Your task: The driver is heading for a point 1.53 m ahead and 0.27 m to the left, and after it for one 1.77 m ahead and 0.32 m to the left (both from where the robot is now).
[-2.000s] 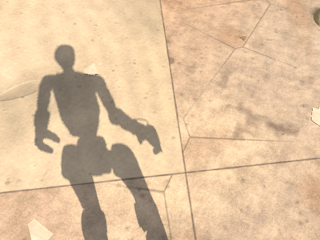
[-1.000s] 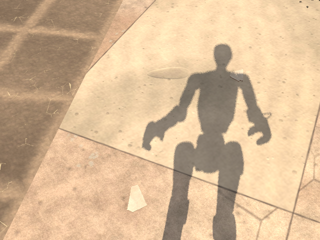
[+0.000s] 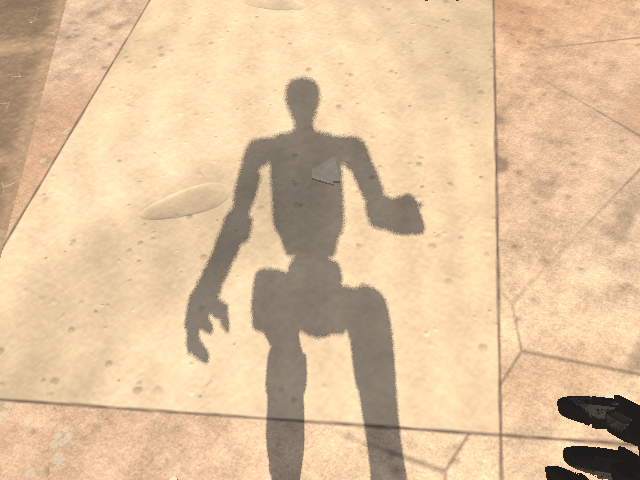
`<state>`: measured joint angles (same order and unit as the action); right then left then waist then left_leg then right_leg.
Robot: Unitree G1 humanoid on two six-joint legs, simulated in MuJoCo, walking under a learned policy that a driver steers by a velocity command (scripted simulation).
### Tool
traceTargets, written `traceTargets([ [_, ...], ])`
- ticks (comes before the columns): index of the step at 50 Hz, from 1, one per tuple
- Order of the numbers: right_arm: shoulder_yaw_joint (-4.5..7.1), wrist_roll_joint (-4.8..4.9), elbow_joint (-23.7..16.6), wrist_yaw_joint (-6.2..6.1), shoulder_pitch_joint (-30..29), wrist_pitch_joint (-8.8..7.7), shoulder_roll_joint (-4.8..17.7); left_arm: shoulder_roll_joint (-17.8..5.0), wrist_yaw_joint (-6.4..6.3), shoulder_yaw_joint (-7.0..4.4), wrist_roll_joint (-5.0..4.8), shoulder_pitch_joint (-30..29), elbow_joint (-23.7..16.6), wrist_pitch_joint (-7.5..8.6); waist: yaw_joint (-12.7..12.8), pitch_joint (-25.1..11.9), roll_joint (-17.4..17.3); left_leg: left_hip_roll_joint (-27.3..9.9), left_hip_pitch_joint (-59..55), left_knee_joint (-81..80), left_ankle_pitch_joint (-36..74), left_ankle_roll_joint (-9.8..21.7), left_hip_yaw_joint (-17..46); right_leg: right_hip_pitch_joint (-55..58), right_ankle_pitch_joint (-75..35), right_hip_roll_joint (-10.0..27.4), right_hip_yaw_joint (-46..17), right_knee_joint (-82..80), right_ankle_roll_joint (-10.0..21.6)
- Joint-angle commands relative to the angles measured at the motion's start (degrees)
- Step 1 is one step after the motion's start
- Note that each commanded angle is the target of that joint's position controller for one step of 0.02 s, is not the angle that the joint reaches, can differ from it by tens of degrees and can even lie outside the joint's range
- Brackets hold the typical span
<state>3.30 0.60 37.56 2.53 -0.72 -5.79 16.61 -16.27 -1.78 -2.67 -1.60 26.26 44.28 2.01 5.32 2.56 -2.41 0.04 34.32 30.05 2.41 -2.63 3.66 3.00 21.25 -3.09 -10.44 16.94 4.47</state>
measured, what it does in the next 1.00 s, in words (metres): walks ahead: left foot, then right foot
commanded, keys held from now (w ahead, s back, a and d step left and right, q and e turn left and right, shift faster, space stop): w+e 0.04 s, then w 0.22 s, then w+q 0.74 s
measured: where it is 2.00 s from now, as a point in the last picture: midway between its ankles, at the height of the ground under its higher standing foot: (318, 237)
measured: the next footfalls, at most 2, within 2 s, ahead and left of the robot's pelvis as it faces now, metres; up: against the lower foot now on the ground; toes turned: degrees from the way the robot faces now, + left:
left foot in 0.08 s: +0.24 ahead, +0.13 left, +0.00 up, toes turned -6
right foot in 0.54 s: +0.46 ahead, -0.16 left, +0.00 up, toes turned -1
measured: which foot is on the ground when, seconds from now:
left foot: up 0.00-0.06, down 0.08-0.54, up 0.56-1.00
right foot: down 0.00-0.10, up 0.12-0.52, down 0.54-1.00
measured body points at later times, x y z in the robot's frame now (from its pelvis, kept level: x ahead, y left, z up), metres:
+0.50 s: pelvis +0.28 -0.01 +0.00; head +0.32 -0.02 +0.45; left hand +0.55 +0.19 -0.06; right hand +0.24 -0.30 -0.13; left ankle +0.20 +0.14 -0.74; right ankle +0.42 -0.16 -0.72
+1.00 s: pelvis +0.54 -0.03 -0.01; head +0.57 -0.01 +0.44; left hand +0.49 +0.26 -0.13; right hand +0.81 -0.20 -0.09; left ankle +0.67 +0.13 -0.71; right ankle +0.42 -0.16 -0.74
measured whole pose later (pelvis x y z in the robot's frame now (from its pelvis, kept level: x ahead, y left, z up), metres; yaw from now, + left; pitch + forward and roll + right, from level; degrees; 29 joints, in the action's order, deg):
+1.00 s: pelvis +0.54 -0.03 -0.01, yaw +14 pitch +1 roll -2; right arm 2.5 1.3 36.8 3.5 3.9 -1.2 15.7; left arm -17.4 -0.4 -4.3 -0.7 19.7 47.1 4.0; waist 5.4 3.1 -2.1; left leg -4.0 34.9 37.3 -3.4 2.4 -1.3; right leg 6.0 20.3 0.0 14.8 14.0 -0.9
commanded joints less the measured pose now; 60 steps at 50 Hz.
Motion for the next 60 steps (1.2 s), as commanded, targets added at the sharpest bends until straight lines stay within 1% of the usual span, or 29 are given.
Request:
traceTargets([
  [1,1.52,0.32,-5.6,0.18,-6.4,-1.77,5.8,-10.9,-0.68,-3.31,-0.15,0.1,-2.3,-0.04,-1.8,2.6,10.1,1.0,-3.8,-2.3,-1.9,1.6,-0.6,-3.9,-26.2,14.4,-10.4,-0.6,5.0],
  [2,2.10,0.30,-5.1,-0.11,-3.5,-1.91,7.0,-11.0,-0.63,-3.47,0.02,-0.8,-2.6,-0.23,-3.3,1.0,11.2,1.8,-8.2,-2.5,-4.7,2.6,-1.4,-3.7,-33.6,14.0,-10.4,2.4,4.3],
  [4,3.82,-0.13,-1.9,-1.17,10.8,-1.94,10.6,-9.2,-0.16,-2.71,0.94,-2.6,-3.7,-0.40,-10.5,-10.5,11.2,0.1,-30.0,-3.1,-3.0,6.7,-2.1,-7.5,-45.1,9.1,-6.4,19.5,1.3],
  [5,4.11,-1.25,-1.3,-1.74,20.7,-1.56,13.6,-4.9,0.03,-1.16,2.46,-1.3,-4.9,-0.22,-13.1,-20.9,3.5,-11.2,-48.0,-0.6,-8.9,10.7,11.0,-17.8,-27.0,4.8,-4.3,36.4,-0.2],
  [6,4.39,-1.56,1.6,-0.74,22.7,-1.25,15.0,0.2,0.33,0.11,-0.01,9.0,-4.9,0.33,-6.7,-27.4,-18.8,-23.4,-61.5,-9.5,-22.5,19.3,41.1,-36.7,12.7,-3.2,-2.0,53.8,-3.4],
  [7,2.91,-0.31,1.0,-0.52,20.8,-1.30,8.3,-6.8,0.37,-0.97,-1.03,5.6,-3.2,0.56,-8.8,-19.7,-10.4,-21.1,-55.4,-13.9,-30.7,17.1,40.9,-41.5,10.0,0.9,-3.1,58.7,-3.6],
  [8,2.32,0.06,1.1,-0.86,17.3,-0.99,6.0,-9.5,0.57,-1.77,-1.20,-1.9,-4.4,0.74,-9.6,-10.9,-4.7,-18.9,-46.8,-14.3,-28.1,15.4,30.1,-42.9,4.8,3.0,-0.7,58.2,-3.6],
  [9,2.09,-0.38,1.2,-0.91,14.9,-0.70,6.0,-8.9,0.46,-1.58,-0.43,-6.1,-5.4,1.01,-8.5,-6.4,0.5,-16.7,-39.0,-15.2,-20.4,14.7,23.7,-41.3,1.4,5.1,1.2,56.4,-3.5],
  [11,1.57,-1.51,2.2,-1.17,13.4,-0.80,5.0,-7.2,1.05,-1.64,0.30,-8.5,-6.4,1.43,-6.0,-3.4,-0.7,-13.7,-30.3,-17.8,-11.2,15.1,16.4,-37.8,-1.7,7.9,1.9,52.0,-3.3],
  [18,2.24,0.77,4.6,-1.78,14.9,-0.48,8.8,-2.3,2.34,0.87,1.82,-17.6,-9.8,2.73,-6.5,0.7,-1.2,-10.5,-22.0,-23.4,-5.3,16.6,7.1,-34.8,-12.0,9.0,7.4,27.1,-5.5],
  [24,2.70,1.60,6.4,-2.22,20.6,1.19,11.1,-6.1,3.30,-0.45,0.75,-23.3,-11.7,3.98,-7.0,-0.7,-2.0,-12.1,-24.9,-17.5,-7.6,12.3,9.4,-24.9,-19.6,5.3,7.3,13.6,-5.4],
  [26,2.15,1.08,6.5,-2.37,20.8,1.69,9.8,-8.1,2.84,-1.90,0.78,-16.9,-9.8,4.04,-3.0,-3.6,-1.9,-9.9,-23.3,-9.6,-4.5,9.8,8.4,-14.0,-16.8,4.5,8.5,10.8,-3.5],
  [27,1.12,0.37,6.0,-2.28,20.8,1.64,7.1,-10.8,2.25,-3.12,1.23,-9.8,-8.7,4.04,0.7,-8.4,-0.1,-6.3,-19.1,1.9,-6.2,7.5,5.8,-3.6,-15.7,8.5,5.5,10.5,-1.4],
  [28,-0.65,-0.39,4.0,-2.38,24.0,1.23,1.3,-15.8,1.69,-4.29,2.78,-2.7,-8.4,3.55,1.7,-17.6,12.3,0.4,-4.0,22.5,-22.8,3.7,0.1,14.2,-9.1,22.4,-11.7,9.2,4.1],
  [29,-0.70,1.39,3.1,-2.67,26.8,0.84,2.0,-15.4,2.28,-4.18,2.82,-0.7,-7.4,3.15,0.7,-20.8,21.6,2.1,5.7,35.6,-36.7,3.0,2.2,15.6,3.2,27.8,-31.2,0.8,8.8],
  [30,0.83,2.52,3.7,-2.78,24.7,1.15,7.1,-10.8,2.52,-2.91,2.14,-4.0,-7.5,3.23,0.2,-13.6,14.7,-1.0,9.5,41.5,-32.7,3.3,4.7,10.0,8.2,26.0,-27.0,-0.9,7.5],
  [31,1.17,2.40,3.1,-2.74,21.2,1.50,8.0,-8.3,2.59,-2.13,1.77,-7.2,-7.7,3.28,-0.7,-8.4,11.8,-3.0,10.0,41.7,-27.9,3.5,3.4,4.2,4.3,24.1,-18.5,-1.3,6.2],
  [35,1.36,1.35,3.0,-2.24,19.2,3.57,4.9,-4.7,2.56,-1.57,2.48,-14.0,-6.4,4.49,-4.9,-2.5,9.4,-6.9,2.9,36.5,-17.7,2.6,2.4,-8.6,-14.8,18.3,-0.7,-6.6,5.3],
  [43,0.16,0.68,-1.6,-0.33,7.9,3.76,2.0,-8.8,1.32,-3.25,1.94,-11.6,-2.8,4.35,-2.5,1.6,4.8,-6.3,4.4,15.3,-1.4,2.1,-0.8,-6.2,-25.0,17.7,14.6,-9.7,5.3],
  [48,-0.06,0.81,-5.5,1.21,0.4,3.67,2.4,-11.1,1.20,-4.09,0.63,-7.6,-0.4,2.71,-0.7,3.7,4.4,-4.8,4.6,7.2,-4.7,5.0,-5.1,1.0,-31.2,19.6,19.1,-6.6,3.8],
  [50,0.66,0.71,-6.3,1.49,1.2,3.90,3.9,-12.6,0.95,-4.51,0.26,-7.9,-0.3,1.90,-2.6,1.4,6.1,-1.8,0.0,6.2,-9.9,7.2,-8.0,3.2,-48.1,19.6,21.0,-0.6,2.7],
  [52,2.66,0.77,-4.8,1.11,10.2,4.41,7.4,-14.0,0.56,-4.86,-0.25,-8.7,-0.6,0.98,-8.4,-4.9,7.4,2.8,-12.9,5.1,-13.7,10.2,-10.7,2.3,-63.2,18.5,22.8,13.9,1.2],
  [53,4.56,0.92,-2.3,0.25,19.8,4.80,10.5,-13.1,0.34,-4.37,-0.35,-9.1,-1.0,0.93,-13.5,-9.8,6.0,4.4,-28.0,1.4,-10.3,12.5,-9.4,-5.0,-58.4,16.4,24.1,26.8,-0.9],
  [54,5.79,1.34,-0.8,-1.09,25.3,5.49,15.4,-7.5,0.48,-2.49,2.23,-6.5,-2.3,1.46,-13.0,-14.2,-5.2,-6.8,-45.1,1.9,-6.3,16.2,7.7,-22.3,-18.8,12.3,23.4,45.3,-3.5],
  [55,5.71,1.07,-3.2,-0.81,22.1,4.49,18.8,-3.7,1.15,-0.84,2.24,-4.2,-5.7,3.26,-8.0,-22.8,-13.2,-19.0,-58.6,-8.1,-21.4,28.3,42.2,-42.7,14.3,0.4,12.5,62.7,-6.2],
  [56,4.30,0.85,-3.4,-0.28,22.5,3.61,13.4,-9.8,1.87,-2.05,0.20,-11.7,-6.6,5.00,-12.5,-21.2,-3.5,-18.9,-56.6,-13.7,-25.0,25.4,41.2,-48.8,10.8,3.5,4.2,64.2,-5.2],
  [57,3.64,0.60,-2.8,-0.26,20.8,2.83,11.2,-10.1,2.11,-2.04,-1.09,-15.1,-8.1,5.86,-11.5,-13.0,-2.1,-17.0,-49.4,-14.3,-22.1,23.1,33.1,-50.6,5.4,5.6,5.2,60.8,-4.1],
  [58,3.15,0.61,-2.8,-0.27,17.4,2.39,9.9,-9.1,1.61,-1.84,-0.06,-14.9,-7.4,6.11,-8.4,-7.9,2.9,-14.3,-40.5,-14.3,-15.2,21.1,26.7,-47.7,1.2,8.1,5.3,55.7,-4.2],
  [60,2.31,-0.30,-4.0,-0.81,12.7,2.18,7.5,-9.6,1.37,-2.36,1.96,-12.9,-6.6,5.21,-4.8,-5.3,0.7,-10.8,-30.0,-15.8,-4.4,19.9,19.6,-40.2,-3.0,10.3,4.9,49.3,-5.4],
])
